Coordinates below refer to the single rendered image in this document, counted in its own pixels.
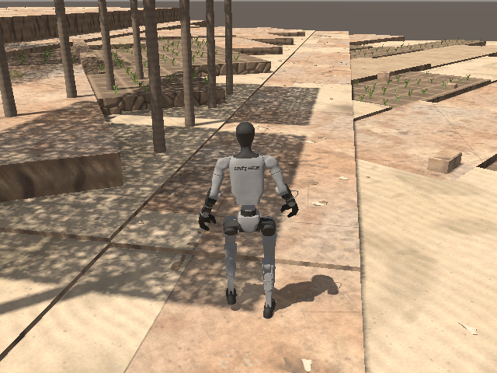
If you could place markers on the humanoid robot head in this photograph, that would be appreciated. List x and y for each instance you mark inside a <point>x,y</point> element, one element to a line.
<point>245,133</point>

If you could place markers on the robot right hand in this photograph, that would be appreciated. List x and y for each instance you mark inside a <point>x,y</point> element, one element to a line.
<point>287,207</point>

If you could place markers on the robot left hand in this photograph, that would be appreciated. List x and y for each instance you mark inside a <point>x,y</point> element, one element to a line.
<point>208,219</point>

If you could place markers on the robot right upper arm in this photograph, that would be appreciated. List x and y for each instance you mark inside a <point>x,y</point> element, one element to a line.
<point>271,163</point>

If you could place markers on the right robot forearm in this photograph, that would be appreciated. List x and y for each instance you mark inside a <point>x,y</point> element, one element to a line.
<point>289,198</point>

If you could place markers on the robot left upper arm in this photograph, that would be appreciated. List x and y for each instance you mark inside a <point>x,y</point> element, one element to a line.
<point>218,176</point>

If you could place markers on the humanoid robot torso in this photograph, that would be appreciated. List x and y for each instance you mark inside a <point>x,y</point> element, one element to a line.
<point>247,187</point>

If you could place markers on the left robot forearm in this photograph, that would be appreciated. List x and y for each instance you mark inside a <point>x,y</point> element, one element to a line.
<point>208,205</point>

